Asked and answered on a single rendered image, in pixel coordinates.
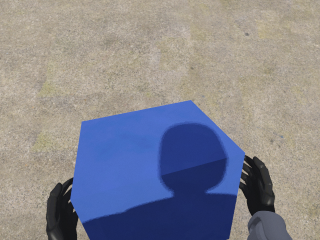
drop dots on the robot right hand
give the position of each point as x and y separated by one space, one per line
258 187

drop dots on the robot right forearm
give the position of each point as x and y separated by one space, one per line
267 225

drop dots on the carton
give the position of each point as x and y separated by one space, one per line
161 173

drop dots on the robot left hand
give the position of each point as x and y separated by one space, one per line
61 220

